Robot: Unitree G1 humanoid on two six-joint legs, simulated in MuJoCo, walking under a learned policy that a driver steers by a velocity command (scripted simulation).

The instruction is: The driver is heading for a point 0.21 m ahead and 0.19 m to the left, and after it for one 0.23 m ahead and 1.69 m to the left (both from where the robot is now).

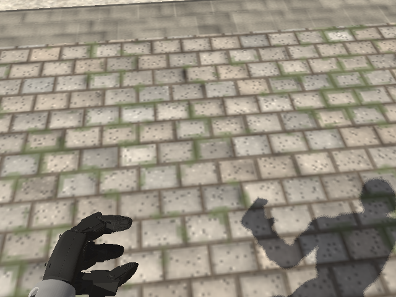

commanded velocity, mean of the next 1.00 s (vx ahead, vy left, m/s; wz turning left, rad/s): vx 0.31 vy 0.00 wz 0.87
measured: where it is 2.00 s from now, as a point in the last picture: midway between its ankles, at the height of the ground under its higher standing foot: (148, 283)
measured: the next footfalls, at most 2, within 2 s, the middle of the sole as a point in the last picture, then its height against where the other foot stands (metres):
left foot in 0.38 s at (151, 286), level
right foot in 0.86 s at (179, 234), level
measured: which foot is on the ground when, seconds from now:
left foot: up 0.00-0.36, down 0.38-0.86, up 0.88-1.00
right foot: down 0.00-0.38, up 0.40-0.84, down 0.86-1.00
